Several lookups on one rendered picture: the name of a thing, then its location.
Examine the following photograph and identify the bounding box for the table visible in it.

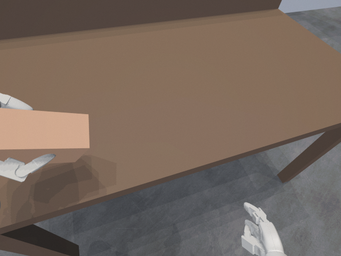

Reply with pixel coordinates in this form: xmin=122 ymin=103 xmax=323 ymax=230
xmin=0 ymin=0 xmax=341 ymax=256

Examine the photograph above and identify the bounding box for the sponge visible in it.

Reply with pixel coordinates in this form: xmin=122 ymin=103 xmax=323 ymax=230
xmin=0 ymin=108 xmax=90 ymax=165

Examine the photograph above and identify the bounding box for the right robot hand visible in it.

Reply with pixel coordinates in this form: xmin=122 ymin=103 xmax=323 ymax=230
xmin=241 ymin=202 xmax=284 ymax=256

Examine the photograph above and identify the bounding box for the left robot hand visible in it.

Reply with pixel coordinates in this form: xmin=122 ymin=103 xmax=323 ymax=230
xmin=0 ymin=93 xmax=56 ymax=182

